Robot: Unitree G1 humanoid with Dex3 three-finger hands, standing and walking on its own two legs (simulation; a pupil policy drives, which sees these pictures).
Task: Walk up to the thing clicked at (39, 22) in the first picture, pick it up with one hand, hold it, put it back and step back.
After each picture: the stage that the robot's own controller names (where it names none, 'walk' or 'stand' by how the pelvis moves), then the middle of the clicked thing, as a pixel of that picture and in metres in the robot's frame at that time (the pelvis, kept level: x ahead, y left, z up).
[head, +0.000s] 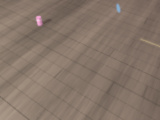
stand; (39, 20) +1.87 +0.55 -0.72
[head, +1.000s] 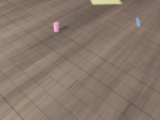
walk; (56, 27) +1.78 +0.25 -0.70
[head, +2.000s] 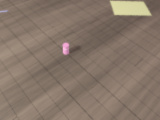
walk; (65, 48) +1.21 +0.14 -0.71
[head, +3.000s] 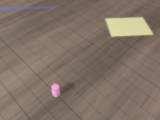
walk; (55, 90) +0.73 +0.19 -0.71
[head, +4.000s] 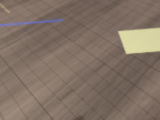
walk; out of the picture +0.41 +0.19 -0.70
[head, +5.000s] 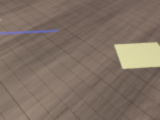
stand; out of the picture +0.28 +0.17 -0.72
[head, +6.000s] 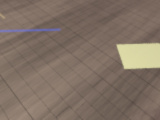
stand; out of the picture +0.29 +0.16 -0.73
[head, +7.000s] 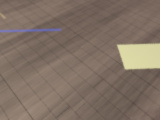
stand; out of the picture +0.29 +0.16 -0.73
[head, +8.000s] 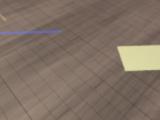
stand; out of the picture +0.29 +0.16 -0.73
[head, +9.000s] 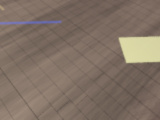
go down; out of the picture +0.29 +0.16 -0.72
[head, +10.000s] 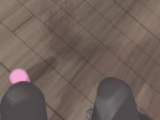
go down; (20, 79) +0.37 +0.21 -0.29
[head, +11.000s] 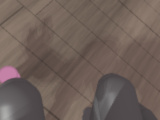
close in; (10, 77) +0.35 +0.23 -0.25
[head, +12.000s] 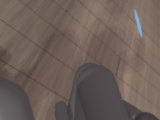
close; out of the picture +0.35 +0.24 -0.22
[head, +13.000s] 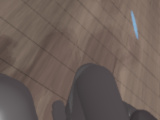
lift; out of the picture +0.35 +0.24 -0.22
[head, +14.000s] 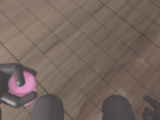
lift; (24, 89) +0.31 +0.20 -0.03
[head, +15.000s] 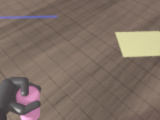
hold; (29, 104) +0.29 +0.18 -0.01
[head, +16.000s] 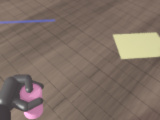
hold; (32, 101) +0.30 +0.18 -0.02
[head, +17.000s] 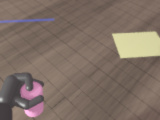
crouch; (33, 99) +0.31 +0.17 -0.01
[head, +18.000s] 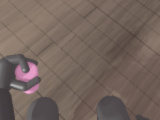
crouch; (28, 78) +0.37 +0.18 -0.09
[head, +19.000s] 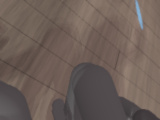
lower; out of the picture +0.39 +0.26 -0.22
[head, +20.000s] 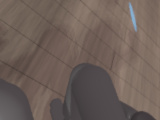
lower; out of the picture +0.39 +0.27 -0.22
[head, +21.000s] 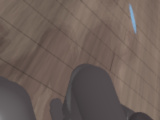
lower; out of the picture +0.38 +0.26 -0.23
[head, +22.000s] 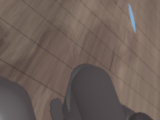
lower; out of the picture +0.38 +0.26 -0.23
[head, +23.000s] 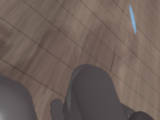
loosen; out of the picture +0.37 +0.26 -0.23
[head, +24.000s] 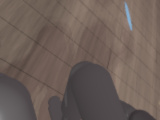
withdraw; out of the picture +0.37 +0.25 -0.22
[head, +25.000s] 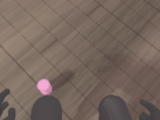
walk; (45, 87) +0.39 +0.19 -0.44
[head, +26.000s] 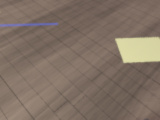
stand; out of the picture +0.33 +0.15 -0.66
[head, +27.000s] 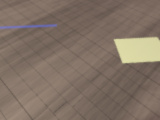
stand; out of the picture +0.34 +0.16 -0.67
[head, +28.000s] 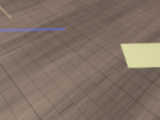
stand; out of the picture +0.35 +0.15 -0.72
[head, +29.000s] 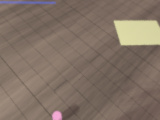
walk; (57, 117) +0.39 +0.12 -0.70
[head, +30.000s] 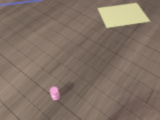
walk; (54, 93) +0.61 +0.22 -0.69
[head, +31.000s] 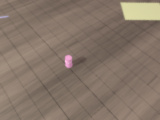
stand; (68, 61) +0.96 +0.14 -0.69
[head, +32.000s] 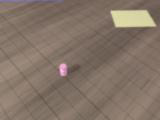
stand; (63, 69) +0.94 +0.16 -0.71
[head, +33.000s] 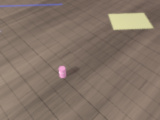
stand; (62, 72) +0.97 +0.17 -0.73
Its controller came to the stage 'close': yes
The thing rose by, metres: 0.70
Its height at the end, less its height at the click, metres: +0.00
